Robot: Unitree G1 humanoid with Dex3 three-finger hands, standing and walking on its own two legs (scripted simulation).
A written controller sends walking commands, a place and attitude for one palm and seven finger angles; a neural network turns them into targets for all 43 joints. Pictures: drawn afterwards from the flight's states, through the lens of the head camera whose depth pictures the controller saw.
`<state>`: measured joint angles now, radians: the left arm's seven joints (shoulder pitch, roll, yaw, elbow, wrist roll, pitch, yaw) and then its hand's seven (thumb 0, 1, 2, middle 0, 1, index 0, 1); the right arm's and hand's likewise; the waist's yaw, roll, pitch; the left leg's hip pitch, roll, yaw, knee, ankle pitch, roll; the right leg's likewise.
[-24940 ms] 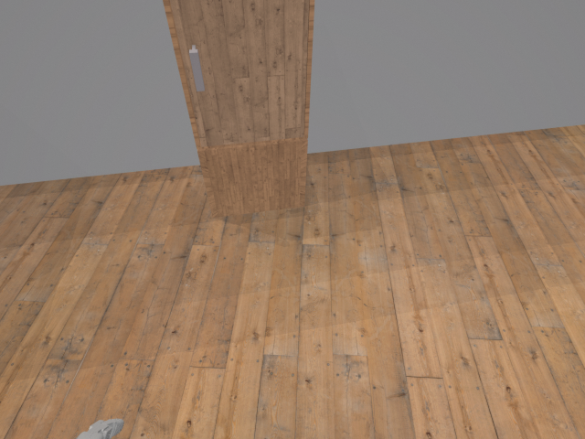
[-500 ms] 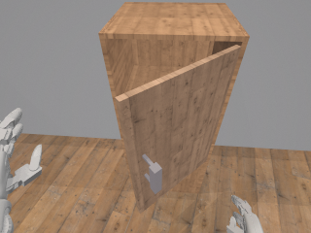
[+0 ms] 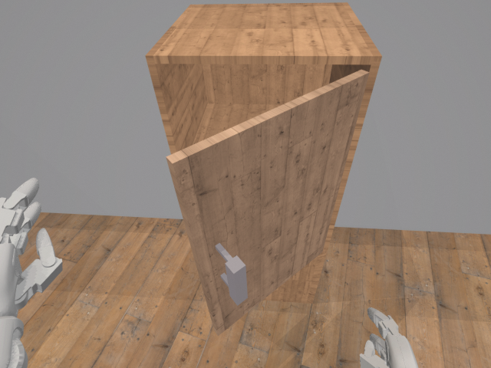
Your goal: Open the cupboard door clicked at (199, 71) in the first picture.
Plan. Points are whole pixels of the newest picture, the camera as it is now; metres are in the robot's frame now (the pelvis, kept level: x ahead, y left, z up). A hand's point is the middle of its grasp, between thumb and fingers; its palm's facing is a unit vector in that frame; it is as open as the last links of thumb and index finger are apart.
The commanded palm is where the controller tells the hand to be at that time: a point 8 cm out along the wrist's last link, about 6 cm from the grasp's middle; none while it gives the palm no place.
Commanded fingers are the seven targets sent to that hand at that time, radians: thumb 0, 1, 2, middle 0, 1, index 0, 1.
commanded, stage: step back with the hand held close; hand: left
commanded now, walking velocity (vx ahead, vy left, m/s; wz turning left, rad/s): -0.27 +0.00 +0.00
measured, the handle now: (230, 273) +0.30 +0.08 -0.03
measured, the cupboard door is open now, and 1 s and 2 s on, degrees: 43 43 43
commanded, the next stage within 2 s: stop stepping back and stand still in 1.02 s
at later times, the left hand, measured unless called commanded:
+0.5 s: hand (15, 294) +0.14 +0.29 +0.16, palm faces +0.38 -0.78 -0.50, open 7.4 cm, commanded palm +0.08 +0.33 +0.17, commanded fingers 0.00 0.90 0.90 -0.20 -0.30 -0.20 -0.30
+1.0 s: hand out of the picture +0.02 +0.31 +0.19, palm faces +0.50 -0.74 -0.45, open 7.4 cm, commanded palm -0.05 +0.34 +0.17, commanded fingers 0.00 0.90 0.90 -0.20 -0.30 -0.20 -0.30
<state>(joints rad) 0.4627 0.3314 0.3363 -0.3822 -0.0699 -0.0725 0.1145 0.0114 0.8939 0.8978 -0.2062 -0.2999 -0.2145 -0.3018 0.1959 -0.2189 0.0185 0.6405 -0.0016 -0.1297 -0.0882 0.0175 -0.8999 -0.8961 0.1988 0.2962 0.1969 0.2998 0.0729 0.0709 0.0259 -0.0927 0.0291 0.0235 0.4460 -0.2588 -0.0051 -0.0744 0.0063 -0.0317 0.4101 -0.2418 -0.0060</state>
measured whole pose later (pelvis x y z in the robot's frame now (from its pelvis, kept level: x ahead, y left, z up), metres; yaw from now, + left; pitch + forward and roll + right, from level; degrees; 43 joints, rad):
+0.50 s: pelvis -0.07 +0.03 -0.01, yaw -2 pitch -3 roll -1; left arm 0.56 0.45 0.45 -0.53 -0.03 -0.18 0.13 0.01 0.89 0.90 -0.21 -0.30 -0.22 -0.30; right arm 0.19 -0.21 -0.01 0.53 0.00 -0.03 -0.08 0.02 -0.90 -0.90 0.20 0.30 0.20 0.30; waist 0.00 -0.02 0.07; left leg -0.30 0.00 0.07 0.55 -0.21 0.04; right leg -0.30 -0.02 0.02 0.51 -0.17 0.04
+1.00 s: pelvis -0.18 +0.03 -0.02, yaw +2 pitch +0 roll -5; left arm 0.51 0.49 0.52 -0.59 -0.06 -0.23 0.18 0.01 0.89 0.90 -0.21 -0.30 -0.22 -0.30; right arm 0.22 -0.15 -0.01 0.64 -0.01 -0.13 -0.05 0.02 -0.90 -0.90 0.20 0.30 0.20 0.30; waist -0.01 0.01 0.03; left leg -0.52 0.06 0.03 0.49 0.00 0.05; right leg -0.33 0.09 -0.02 1.09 -0.51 0.01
